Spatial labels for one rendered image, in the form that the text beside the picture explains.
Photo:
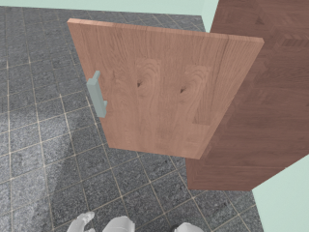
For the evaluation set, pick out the handle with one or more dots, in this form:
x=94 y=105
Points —
x=96 y=95

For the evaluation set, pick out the robot left thigh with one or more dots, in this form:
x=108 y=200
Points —
x=120 y=224

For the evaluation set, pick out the cupboard door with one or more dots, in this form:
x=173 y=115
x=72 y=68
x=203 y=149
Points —
x=167 y=89

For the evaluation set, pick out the robot left hand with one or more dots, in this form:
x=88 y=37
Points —
x=78 y=224

